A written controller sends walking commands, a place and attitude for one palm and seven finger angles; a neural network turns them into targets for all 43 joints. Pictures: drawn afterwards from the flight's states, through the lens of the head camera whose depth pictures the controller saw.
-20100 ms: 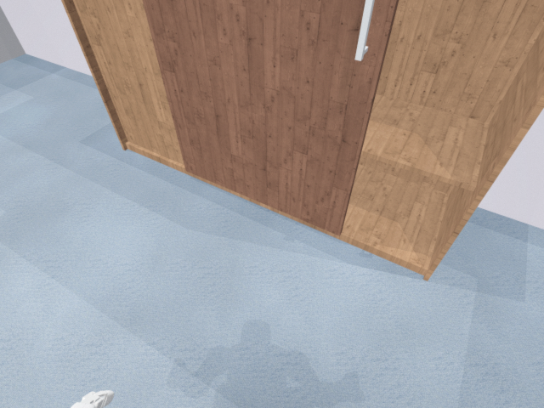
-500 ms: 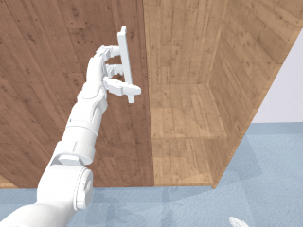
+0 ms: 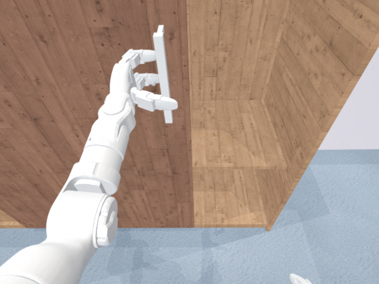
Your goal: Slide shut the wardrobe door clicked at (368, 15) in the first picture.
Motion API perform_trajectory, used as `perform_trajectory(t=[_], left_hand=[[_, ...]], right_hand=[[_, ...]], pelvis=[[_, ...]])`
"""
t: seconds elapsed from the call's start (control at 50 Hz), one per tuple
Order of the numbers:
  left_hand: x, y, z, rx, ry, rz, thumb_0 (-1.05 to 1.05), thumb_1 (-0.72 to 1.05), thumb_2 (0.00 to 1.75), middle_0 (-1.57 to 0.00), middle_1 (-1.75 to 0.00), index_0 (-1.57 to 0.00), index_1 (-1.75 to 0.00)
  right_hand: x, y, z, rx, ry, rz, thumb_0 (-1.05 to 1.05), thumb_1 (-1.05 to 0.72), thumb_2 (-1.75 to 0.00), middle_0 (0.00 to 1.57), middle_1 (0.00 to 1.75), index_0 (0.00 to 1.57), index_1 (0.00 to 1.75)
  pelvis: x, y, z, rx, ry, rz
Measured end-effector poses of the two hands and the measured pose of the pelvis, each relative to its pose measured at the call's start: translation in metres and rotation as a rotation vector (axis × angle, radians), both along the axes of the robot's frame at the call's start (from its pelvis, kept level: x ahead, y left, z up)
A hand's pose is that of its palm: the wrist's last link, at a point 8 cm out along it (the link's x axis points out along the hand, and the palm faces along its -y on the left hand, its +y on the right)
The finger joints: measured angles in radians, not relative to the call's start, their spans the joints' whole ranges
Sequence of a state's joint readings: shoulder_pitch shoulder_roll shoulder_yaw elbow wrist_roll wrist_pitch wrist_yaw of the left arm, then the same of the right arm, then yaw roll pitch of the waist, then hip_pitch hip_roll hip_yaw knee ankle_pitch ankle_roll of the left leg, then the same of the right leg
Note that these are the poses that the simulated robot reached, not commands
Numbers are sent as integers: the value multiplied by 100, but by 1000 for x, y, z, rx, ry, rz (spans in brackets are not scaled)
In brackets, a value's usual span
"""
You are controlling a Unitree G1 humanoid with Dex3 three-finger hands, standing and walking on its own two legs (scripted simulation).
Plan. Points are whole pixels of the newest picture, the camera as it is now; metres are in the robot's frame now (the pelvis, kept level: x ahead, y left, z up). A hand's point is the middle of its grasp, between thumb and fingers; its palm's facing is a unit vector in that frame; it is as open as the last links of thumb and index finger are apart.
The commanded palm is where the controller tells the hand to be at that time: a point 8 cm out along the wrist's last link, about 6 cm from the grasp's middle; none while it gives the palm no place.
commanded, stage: slide the fingers in behind the handle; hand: left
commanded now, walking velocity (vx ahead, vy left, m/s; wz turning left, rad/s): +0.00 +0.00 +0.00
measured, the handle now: (165, 79) +0.50 +0.06 +0.20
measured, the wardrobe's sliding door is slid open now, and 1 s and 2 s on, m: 0.39 0.39 0.39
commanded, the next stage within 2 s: move the hooked fingers beside the handle in 0.80 s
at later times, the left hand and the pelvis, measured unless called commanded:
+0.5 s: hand (153, 92) +0.43 +0.07 +0.21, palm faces -0.02 -1.00 +0.01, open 14.0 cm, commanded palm +0.41 +0.12 +0.20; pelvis +0.00 +0.01 +0.00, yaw -1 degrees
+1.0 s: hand (159, 92) +0.43 +0.06 +0.21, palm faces +0.02 -1.00 -0.01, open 14.2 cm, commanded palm +0.41 +0.11 +0.20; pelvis -0.01 +0.00 +0.00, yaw +1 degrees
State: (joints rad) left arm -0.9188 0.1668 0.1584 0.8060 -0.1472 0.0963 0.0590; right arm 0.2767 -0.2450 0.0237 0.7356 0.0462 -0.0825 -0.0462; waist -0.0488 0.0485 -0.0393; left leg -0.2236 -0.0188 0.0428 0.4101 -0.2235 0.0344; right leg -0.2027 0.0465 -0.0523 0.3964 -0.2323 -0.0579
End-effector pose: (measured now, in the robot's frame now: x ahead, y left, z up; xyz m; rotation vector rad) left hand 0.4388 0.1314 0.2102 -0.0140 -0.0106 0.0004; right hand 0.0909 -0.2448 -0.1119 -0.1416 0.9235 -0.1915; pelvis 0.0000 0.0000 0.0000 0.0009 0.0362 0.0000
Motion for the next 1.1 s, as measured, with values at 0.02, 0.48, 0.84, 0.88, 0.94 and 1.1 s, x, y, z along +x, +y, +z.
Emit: perform_trajectory(t=[0.02, 0.48, 0.84, 0.88, 0.94, 1.1], left_hand=[[0, 0, 0, 0, -3, 1, -2, -50, 30, -34, -124, -34, -122], [-25, -2, -3, -4, -58, -18, -2, -51, 30, -30, -120, -30, -120], [-35, -11, 1, 3, -34, 6, -2, -51, 30, -28, -119, -26, -119], [-35, -11, 1, 6, -35, 10, -2, -51, 30, -28, -119, -26, -119], [-34, -12, 1, 11, -35, 18, -2, -51, 30, -28, -119, -26, -120], [-22, -27, -1, 24, -11, -23, -2, -51, 30, -29, -119, -27, -121]], right_hand=[[-3, 1, -1, 2, 7, -1, 1, -91, -90, 20, 30, 20, 30], [-8, 5, 5, 5, -35, -23, 1, -91, -90, 20, 30, 20, 30], [33, 17, 13, 27, -108, 56, 1, -91, -90, 20, 30, 20, 30], [31, 16, 11, 27, -96, 56, 1, -91, -90, 20, 30, 20, 30], [26, 14, 7, 25, -71, 59, 1, -91, -90, 20, 30, 20, 30], [10, 8, 0, 18, -15, 34, 1, -91, -90, 20, 30, 20, 30]], pelvis=[[0, 0, 0, 0, 0, 0], [-3, 8, 1, -3, -28, -18], [-4, 2, 1, 1, -41, 4], [-4, 1, 1, 0, -42, 9], [-5, 1, 0, 0, -41, 14], [-4, -1, 0, 3, -26, 12]])
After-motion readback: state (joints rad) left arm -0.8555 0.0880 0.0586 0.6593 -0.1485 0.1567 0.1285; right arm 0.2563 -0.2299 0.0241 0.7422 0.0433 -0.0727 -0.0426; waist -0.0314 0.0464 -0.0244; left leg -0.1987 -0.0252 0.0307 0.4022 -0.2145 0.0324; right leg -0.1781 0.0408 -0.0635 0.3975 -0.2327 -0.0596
